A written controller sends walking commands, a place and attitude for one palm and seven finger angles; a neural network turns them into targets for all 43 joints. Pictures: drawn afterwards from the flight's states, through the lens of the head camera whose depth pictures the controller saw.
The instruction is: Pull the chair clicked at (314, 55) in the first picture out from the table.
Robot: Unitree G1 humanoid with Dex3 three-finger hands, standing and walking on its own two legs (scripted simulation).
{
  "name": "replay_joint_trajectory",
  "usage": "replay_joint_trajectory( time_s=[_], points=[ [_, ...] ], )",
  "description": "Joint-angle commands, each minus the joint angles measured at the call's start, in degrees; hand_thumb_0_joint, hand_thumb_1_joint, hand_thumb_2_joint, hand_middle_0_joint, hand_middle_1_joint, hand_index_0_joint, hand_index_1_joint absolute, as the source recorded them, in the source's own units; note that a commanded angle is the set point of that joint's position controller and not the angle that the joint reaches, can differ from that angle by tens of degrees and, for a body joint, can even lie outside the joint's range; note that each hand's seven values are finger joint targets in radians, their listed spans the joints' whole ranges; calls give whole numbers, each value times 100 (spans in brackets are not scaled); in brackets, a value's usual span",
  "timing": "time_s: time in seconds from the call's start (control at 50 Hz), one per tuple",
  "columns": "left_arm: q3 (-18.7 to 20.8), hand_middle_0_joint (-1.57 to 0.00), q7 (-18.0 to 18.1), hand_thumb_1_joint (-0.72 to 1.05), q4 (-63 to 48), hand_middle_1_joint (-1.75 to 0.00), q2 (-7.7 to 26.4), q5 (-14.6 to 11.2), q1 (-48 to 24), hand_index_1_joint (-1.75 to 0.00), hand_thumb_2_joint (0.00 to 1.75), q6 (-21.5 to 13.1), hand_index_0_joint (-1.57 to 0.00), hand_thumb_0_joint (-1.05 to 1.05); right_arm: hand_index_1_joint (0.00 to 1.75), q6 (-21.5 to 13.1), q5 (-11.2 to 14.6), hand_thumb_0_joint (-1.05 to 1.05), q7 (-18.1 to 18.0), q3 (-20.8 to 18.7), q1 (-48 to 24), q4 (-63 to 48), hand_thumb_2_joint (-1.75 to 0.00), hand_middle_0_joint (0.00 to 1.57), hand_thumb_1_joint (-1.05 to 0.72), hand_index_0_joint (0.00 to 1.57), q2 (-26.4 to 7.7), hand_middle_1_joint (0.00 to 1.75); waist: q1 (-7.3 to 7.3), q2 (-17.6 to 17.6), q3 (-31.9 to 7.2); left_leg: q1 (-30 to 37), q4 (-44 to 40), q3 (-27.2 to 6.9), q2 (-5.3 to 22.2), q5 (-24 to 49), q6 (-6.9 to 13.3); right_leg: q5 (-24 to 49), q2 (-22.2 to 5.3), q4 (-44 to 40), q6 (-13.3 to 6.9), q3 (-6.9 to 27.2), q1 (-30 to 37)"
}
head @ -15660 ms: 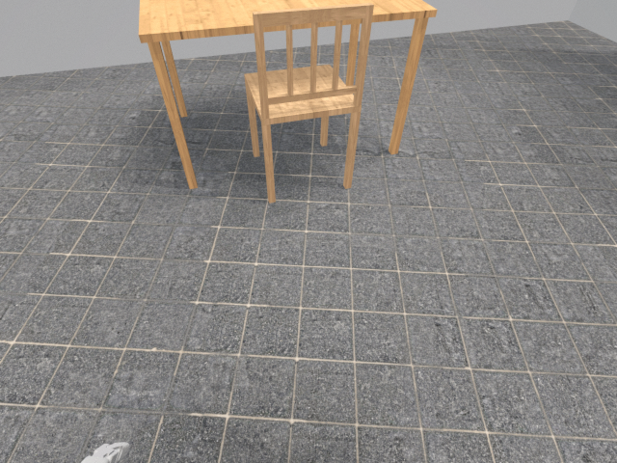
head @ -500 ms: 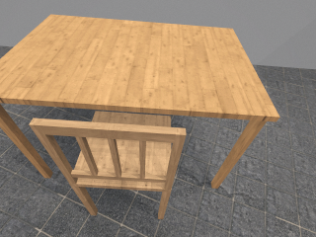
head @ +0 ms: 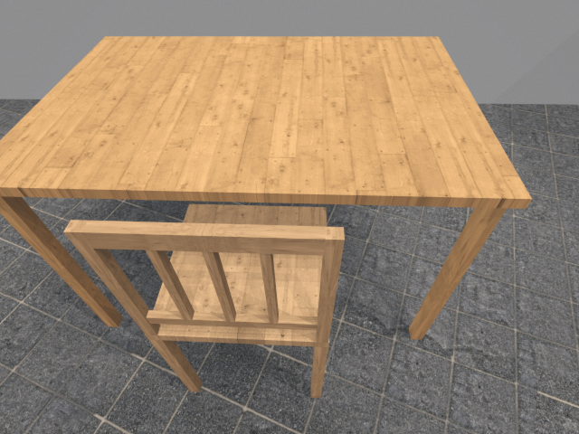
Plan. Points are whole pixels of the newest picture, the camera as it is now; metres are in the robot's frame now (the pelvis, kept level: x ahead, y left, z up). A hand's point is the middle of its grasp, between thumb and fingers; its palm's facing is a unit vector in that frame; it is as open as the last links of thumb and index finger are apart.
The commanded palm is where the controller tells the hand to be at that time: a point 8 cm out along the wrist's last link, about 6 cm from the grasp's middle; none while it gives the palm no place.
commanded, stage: look again from close up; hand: left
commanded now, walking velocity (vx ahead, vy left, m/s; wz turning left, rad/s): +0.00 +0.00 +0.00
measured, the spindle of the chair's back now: (221, 286) +0.38 +0.16 -0.10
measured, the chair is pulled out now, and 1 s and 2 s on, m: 0.00 0.00 0.00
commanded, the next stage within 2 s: raise the hand toward the chair's back in 0.90 s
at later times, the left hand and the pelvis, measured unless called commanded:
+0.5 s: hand out of the picture +0.02 +0.15 -0.16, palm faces +0.00 -0.97 -0.22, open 7.4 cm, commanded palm none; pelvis -0.01 -0.03 +0.01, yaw +0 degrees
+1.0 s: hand out of the picture -0.01 +0.14 -0.17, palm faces +0.01 -0.98 -0.20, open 7.4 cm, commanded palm +0.07 +0.19 -0.07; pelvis -0.02 -0.04 +0.01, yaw +0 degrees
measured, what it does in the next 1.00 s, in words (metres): stands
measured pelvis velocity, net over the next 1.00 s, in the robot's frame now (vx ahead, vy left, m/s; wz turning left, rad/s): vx -0.02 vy -0.04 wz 0.01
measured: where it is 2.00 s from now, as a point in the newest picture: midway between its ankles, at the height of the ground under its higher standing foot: outside the picture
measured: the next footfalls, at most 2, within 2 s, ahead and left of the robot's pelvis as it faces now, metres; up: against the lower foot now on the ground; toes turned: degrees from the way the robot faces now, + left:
none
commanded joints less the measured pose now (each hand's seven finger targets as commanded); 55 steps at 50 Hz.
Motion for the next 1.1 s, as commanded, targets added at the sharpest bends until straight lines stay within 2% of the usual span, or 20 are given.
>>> replay_joint_trajectory(
  time_s=[0.0, 0.02, 0.08, 0.22, 0.3, 0.34, 0.38, 0.4, 0.44, 0.48, 0.62, 0.7, 0.96, 0.98, 1.0, 1.02, 1.04, 1.06, 1.08],
  points=[
    [123, -20, 5, 90, -271, -30, 551, -6, 186, -30, 90, -48, -20, 0, 30, -120, -1, 0, -31, -62, 332, -200, -90, 20, -90, 20, -516, 30, -6, -339, 429, -623, -771, -637, 821, 2184, -131, 1322, -279, -288, -458, 370, 299],
    [121, -20, -4, 90, -292, -30, 583, -18, 203, -30, 90, -51, -20, 0, 30, -122, -5, 0, -28, -70, 301, -193, -90, 20, -90, 20, -520, 30, 7, -223, 411, -594, -813, -641, 822, 2130, -120, 1265, -264, -332, -468, 399, 295],
    [142, -20, -2, 90, -316, -30, 629, -11, 195, -30, 90, -78, -20, 0, 30, -131, 0, 0, -30, -76, 249, -162, -90, 20, -90, 20, -538, 30, -7, -322, 178, -404, -734, -560, 792, 2235, -136, 1685, -335, -358, -487, 472, 436],
    [159, -20, -10, 90, -368, -30, 716, -27, 98, -30, 90, -78, -20, 0, 30, -117, -3, 0, -32, -74, 162, -49, -90, 20, -90, 20, -547, 30, 2, -180, 120, -309, -803, -515, 822, 2307, -172, 1891, -360, -448, -508, 475, 552],
    [162, -20, -7, 90, -372, -30, 738, -15, 66, -30, 90, -89, -20, 0, 30, -110, 5, 0, -25, -77, 167, 13, -90, 20, -90, 20, -541, 30, -12, -300, 42, -254, -794, -492, 812, 2229, -193, 2042, -412, -502, -511, 495, 616],
    [157, -20, -11, 90, -380, -30, 734, -16, 45, -30, 90, -83, -20, 0, 30, -102, 6, 0, -20, -77, 142, 39, -90, 20, -90, 20, -529, 30, 4, -280, 129, -317, -828, -491, 810, 2105, -194, 1902, -398, -570, -510, 505, 587],
    [161, -20, -12, 90, -365, -30, 748, -12, 57, -30, 90, -96, -20, 0, 30, -100, 10, 0, -16, -74, 156, 85, -90, 20, -90, 20, -513, 30, -6, -399, 82, -271, -830, -474, 799, 2041, -204, 1978, -426, -601, -513, 522, 619],
    [159, -20, -13, 90, -363, -30, 751, -12, 60, -30, 90, -96, -20, 0, 30, -94, 11, 0, -14, -70, 166, 100, -90, 20, -90, 20, -509, 30, -10, -342, 48, -254, -831, -451, 802, 1996, -212, 1971, -436, -628, -516, 525, 634],
    [152, -20, -20, 90, -368, -30, 758, -12, 48, -30, 90, -94, -20, 0, 30, -84, 14, 0, -6, -66, 170, 126, -90, 20, -90, 20, -489, 30, -2, -380, 173, -352, -862, -455, 787, 1809, -218, 1784, -427, -702, -511, 517, 595],
    [154, -20, -17, 90, -361, -30, 745, -16, 60, -30, 90, -98, -20, 0, 30, -93, 12, 0, -7, -64, 191, 167, -90, 20, -90, 20, -466, 30, -11, -335, 74, -268, -877, -461, 793, 1914, -220, 1883, -429, -686, -521, 524, 639],
    [136, -20, -31, 90, -332, -30, 747, -19, 67, -30, 90, -85, -20, 0, 30, -79, 18, 0, 0, -58, 246, 257, -90, 20, -90, 20, -386, 30, -7, -265, 194, -326, -947, -452, 779, 1650, -233, 1540, -403, -832, -518, 508, 570],
    [138, -20, -24, 90, -313, -30, 726, -11, 122, -30, 90, -95, -20, 0, 30, -89, 29, 0, -3, -50, 302, 307, -90, 20, -90, 20, -352, 30, 0, -237, 133, -306, -910, -439, 784, 1740, -238, 1624, -426, -843, -517, 502, 618],
    [117, -20, -34, 90, -273, -30, 640, 1, 234, -30, 90, -51, -20, 0, 30, -84, 38, 0, -1, -28, 437, 372, -90, 20, -90, 20, -243, 30, 3, -327, 419, -497, -975, -456, 762, 1340, -207, 853, -350, -990, -494, 508, 349],
    [208, -20, 168, 90, 72, -30, 836, 46, 783, -30, 90, -189, -20, 0, 30, -111, 55, 0, 25, -88, -279, -48, -90, 20, -90, 20, -561, 30, 303, -316, 128, -795, 74, -180, 872, 1771, -352, 3554, -677, -617, -375, 540, 731],
    [988, -20, 112, 88, -8730, -30, 2195, -1161, -3707, -30, 89, -1444, -20, 0, 30, -1041, 358, 0, -223, -220, -330, -2250, -90, 20, -90, 20, -1592, 30, -345, 943, -2784, 273, -651, -233, 204, 2266, -264, 2475, -148, -360, -430, 366, 1427],
    [1417, -20, 439, 85, -8019, -29, 2526, -866, -2419, -29, 88, -1255, -20, 0, 30, -1475, 337, 0, -446, -19, -796, -1834, -90, 20, -90, 20, -986, 30, -58, 1299, -2151, 334, -598, 112, 377, 2257, -335, 1479, 104, -193, -435, 209, 1111],
    [623, -19, 523, 83, -6757, -29, 1260, -756, -1084, -29, 87, -948, -19, 0, 30, -1691, 210, 0, -443, -123, -695, -1694, -90, 20, -90, 20, -1128, 30, -79, 1236, -1953, -149, -609, -7, 380, 2164, -391, 855, 139, -205, -451, -188, 816],
    [-112, -19, 504, 81, -5219, -29, -115, -874, 533, -29, 86, -356, -19, 0, 30, -1743, 347, 0, -357, -94, -618, -1569, -90, 20, -90, 20, -785, 30, -136, 371, -779, -707, -570, -199, 453, 1826, -401, 616, 92, -280, -367, -368, 182],
    [-102, -19, 371, 78, -6177, -28, -71, -1168, -301, -28, 85, -484, -19, 0, 30, -1794, 384, 0, -323, -97, -673, -1927, -90, 20, -90, 20, -1111, 30, -264, 80, -274, -1025, -410, -418, 425, 1394, -339, 504, 33, -271, -287, -417, -140]
  ],
)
